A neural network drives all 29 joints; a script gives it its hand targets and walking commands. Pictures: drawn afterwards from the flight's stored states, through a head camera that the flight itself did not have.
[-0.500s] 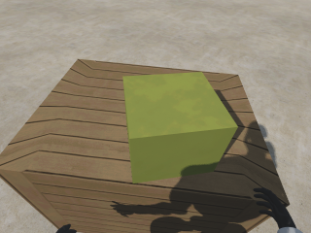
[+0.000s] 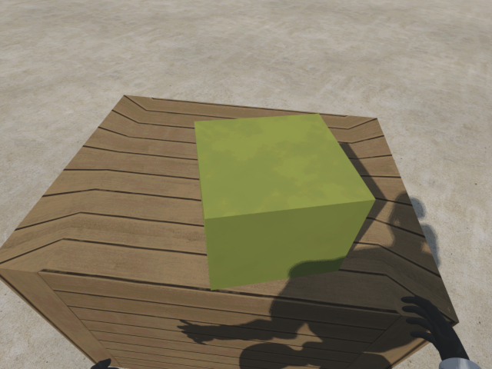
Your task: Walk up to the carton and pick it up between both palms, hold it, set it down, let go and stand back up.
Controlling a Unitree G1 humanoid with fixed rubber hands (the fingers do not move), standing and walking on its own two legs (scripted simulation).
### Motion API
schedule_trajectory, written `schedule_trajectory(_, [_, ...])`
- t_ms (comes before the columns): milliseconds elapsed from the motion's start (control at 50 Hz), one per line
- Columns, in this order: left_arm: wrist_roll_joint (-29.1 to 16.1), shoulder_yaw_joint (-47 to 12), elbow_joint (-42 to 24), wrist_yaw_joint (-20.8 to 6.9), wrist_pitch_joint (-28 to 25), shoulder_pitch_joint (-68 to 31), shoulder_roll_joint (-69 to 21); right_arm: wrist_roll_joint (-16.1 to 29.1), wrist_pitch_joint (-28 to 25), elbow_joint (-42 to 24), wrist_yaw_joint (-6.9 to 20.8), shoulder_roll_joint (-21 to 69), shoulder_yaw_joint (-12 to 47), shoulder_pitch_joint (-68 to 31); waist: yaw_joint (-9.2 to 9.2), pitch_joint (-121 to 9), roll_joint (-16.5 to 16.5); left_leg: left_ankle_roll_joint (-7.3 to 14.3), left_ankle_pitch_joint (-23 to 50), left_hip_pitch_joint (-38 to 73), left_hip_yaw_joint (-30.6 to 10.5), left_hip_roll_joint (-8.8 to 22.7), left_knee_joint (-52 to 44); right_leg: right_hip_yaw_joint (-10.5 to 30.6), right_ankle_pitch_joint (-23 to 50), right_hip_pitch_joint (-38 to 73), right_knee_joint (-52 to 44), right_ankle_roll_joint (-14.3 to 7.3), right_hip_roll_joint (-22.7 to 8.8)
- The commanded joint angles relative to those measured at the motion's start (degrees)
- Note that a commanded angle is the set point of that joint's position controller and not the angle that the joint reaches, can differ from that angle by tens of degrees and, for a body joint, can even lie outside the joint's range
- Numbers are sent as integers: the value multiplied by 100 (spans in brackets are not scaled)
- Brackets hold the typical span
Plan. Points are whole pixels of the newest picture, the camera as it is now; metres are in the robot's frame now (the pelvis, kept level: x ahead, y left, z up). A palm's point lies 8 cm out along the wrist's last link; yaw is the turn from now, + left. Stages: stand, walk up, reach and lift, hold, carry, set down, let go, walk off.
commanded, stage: stand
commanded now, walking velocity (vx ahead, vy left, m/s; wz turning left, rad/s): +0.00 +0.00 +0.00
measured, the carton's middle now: (267, 197) +0.45 +0.00 +0.03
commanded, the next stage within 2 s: none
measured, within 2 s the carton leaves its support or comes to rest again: neither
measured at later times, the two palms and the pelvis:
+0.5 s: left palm out of the picture +0.09 +0.28 -0.10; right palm (448, 352) +0.20 -0.28 -0.01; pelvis -0.01 +0.00 +0.00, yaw +0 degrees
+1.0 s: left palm out of the picture +0.09 +0.28 -0.09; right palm (448, 354) +0.20 -0.28 -0.01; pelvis -0.01 +0.00 +0.00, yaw +0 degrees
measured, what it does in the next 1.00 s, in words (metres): stands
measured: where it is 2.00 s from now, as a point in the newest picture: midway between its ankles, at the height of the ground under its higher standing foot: outside the picture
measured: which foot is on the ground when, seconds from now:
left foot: down 0.00-1.00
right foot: down 0.00-1.00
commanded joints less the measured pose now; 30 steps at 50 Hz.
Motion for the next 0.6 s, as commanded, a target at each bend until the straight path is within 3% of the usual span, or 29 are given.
schedule_trajectory(0, [-27,315,279,69,-141,-425,1363,-354,613,76,57,-1020,-317,137,-229,136,960,387,1326,208,-399,264,-430,878,1535,371,-379,-121,-821])
schedule_trajectory(20, [-31,316,299,58,-132,-386,1439,-346,605,67,75,-1002,-302,160,-226,185,1054,380,1383,250,-372,261,-444,856,1531,291,-327,-144,-815])
schedule_trajectory(100, [7,316,301,57,-158,-539,1416,-377,616,157,62,-902,-272,246,-262,217,870,410,1407,245,-443,317,-506,823,1416,273,-318,-109,-790])
schedule_trajectory(120, [-64,305,317,48,-144,-413,1347,-364,603,140,72,-1023,-339,93,-173,395,1057,421,1431,193,-432,320,-470,855,1337,191,-368,-153,-767])
schedule_trajectory(180, [-46,305,311,30,-168,-439,1354,-377,597,194,44,-997,-320,192,-185,285,796,373,1355,261,-432,310,-530,849,1439,279,-365,-176,-802])
schedule_trajectory(220, [-59,291,295,36,-174,-444,1324,-355,612,207,51,-1046,-352,134,-160,285,819,357,1302,225,-393,304,-494,922,1387,211,-402,-113,-811])
schedule_trajectory(240, [-72,281,303,18,-192,-452,1306,-332,616,154,48,-1079,-363,196,-230,255,918,355,1279,284,-377,283,-459,946,1429,231,-421,-109,-838])
schedule_trajectory(300, [-68,299,307,71,-176,-580,1392,-339,634,225,57,-978,-360,260,-242,381,667,342,1261,165,-393,275,-509,995,1529,275,-464,-52,-899])
schedule_trajectory(340, [-61,308,289,66,-174,-584,1421,-322,608,226,67,-891,-348,196,-278,136,908,350,1285,389,-364,298,-574,946,1521,322,-417,-110,-859])
schedule_trajectory(360, [-70,303,297,62,-162,-519,1400,-353,616,205,58,-920,-327,119,-206,297,868,373,1288,221,-372,297,-530,940,1460,247,-414,-107,-821])
schedule_trajectory(420, [-50,307,357,73,-163,-502,1429,-354,612,204,62,-918,-345,58,-250,386,633,338,1124,273,-412,279,-591,933,1273,111,-493,-104,-835])
schedule_trajectory(440, [-68,322,310,68,-168,-458,1396,-365,610,229,78,-1023,-376,122,-177,366,672,349,1169,214,-396,295,-536,964,1152,111,-541,-86,-835])
schedule_trajectory(460, [-67,295,341,69,-169,-510,1457,-376,608,247,79,-1019,-397,162,-270,507,670,314,852,241,-380,235,-597,1020,888,-8,-561,-113,-842])
schedule_trajectory(520, [-117,286,310,9,-148,-517,1290,-382,585,259,72,-985,-361,99,-196,437,879,384,1052,200,-467,334,-697,909,994,48,-453,-179,-789])
schedule_trajectory(560, [-88,292,334,32,-197,-511,1333,-377,589,265,84,-1007,-379,73,-177,393,708,356,1013,161,-452,332,-635,1022,1037,138,-520,-117,-845])
schedule_trajectory(580, [-127,286,332,29,-143,-644,1368,-395,600,238,80,-1041,-390,29,-222,525,882,356,1029,140,-393,325,-709,943,1080,128,-440,-187,-814])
